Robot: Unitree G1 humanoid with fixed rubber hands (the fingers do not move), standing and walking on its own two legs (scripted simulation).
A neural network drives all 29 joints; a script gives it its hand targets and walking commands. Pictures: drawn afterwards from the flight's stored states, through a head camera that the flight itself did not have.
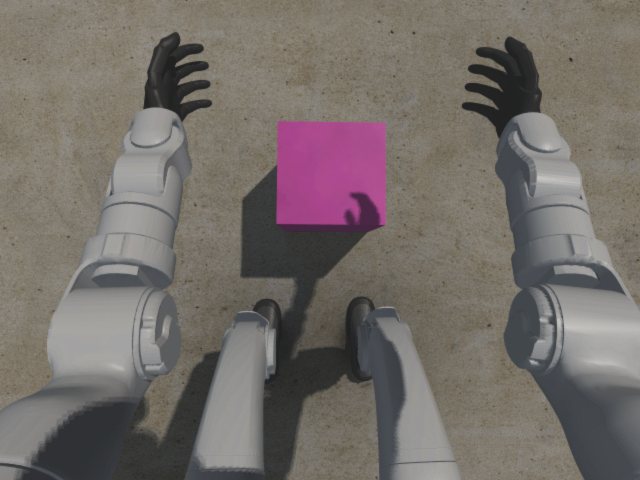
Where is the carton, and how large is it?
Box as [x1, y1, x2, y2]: [276, 121, 385, 231]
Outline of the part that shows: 278,121 276,223 287,231 369,231 385,224 385,123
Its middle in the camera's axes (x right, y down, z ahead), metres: +0.02 -0.11 +0.86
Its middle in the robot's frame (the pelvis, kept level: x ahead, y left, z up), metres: +0.49 -0.03 -0.52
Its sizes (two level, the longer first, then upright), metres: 0.210 0.200 0.250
